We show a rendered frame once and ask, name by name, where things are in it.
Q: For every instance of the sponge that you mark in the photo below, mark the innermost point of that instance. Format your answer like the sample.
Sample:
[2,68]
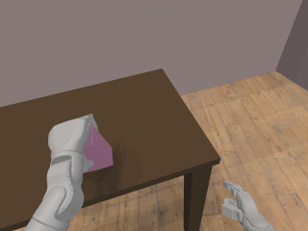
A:
[97,150]

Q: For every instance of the robot left forearm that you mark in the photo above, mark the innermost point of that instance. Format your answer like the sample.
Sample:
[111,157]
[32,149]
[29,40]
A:
[64,197]

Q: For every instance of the robot right forearm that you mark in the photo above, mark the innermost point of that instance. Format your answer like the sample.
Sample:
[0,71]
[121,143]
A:
[254,221]

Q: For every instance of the table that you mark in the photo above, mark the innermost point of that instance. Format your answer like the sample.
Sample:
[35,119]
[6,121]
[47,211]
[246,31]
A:
[153,135]

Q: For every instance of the right robot hand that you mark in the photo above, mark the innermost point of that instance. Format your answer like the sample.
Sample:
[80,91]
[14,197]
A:
[236,209]

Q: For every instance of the left robot hand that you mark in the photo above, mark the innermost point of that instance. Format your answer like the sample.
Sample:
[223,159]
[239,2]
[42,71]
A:
[72,135]

